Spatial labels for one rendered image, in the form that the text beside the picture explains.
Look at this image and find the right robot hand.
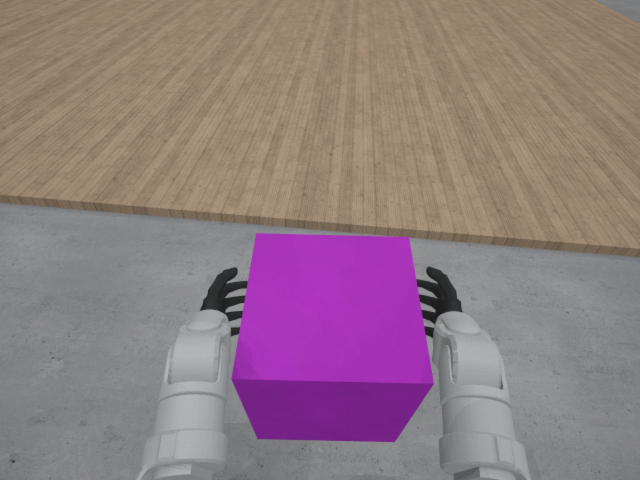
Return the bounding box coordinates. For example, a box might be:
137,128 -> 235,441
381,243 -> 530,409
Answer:
416,267 -> 463,338

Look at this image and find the left robot hand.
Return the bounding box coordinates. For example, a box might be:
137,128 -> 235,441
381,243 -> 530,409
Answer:
200,267 -> 248,336

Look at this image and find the carton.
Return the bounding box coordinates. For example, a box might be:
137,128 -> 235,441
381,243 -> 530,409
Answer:
231,233 -> 434,442

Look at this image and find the robot right forearm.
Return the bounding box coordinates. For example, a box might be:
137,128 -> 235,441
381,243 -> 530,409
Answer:
432,311 -> 531,480

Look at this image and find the robot left forearm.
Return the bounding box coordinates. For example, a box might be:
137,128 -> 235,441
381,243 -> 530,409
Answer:
136,309 -> 231,480

